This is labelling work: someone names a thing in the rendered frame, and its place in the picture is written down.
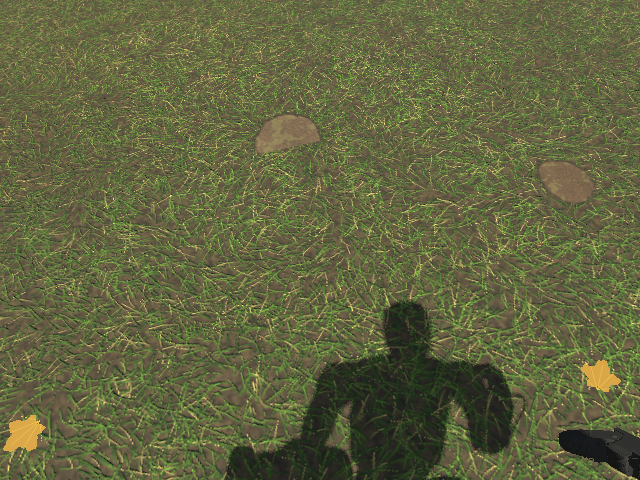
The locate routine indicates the robot right hand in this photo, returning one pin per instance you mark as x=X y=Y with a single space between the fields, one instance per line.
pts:
x=620 y=449

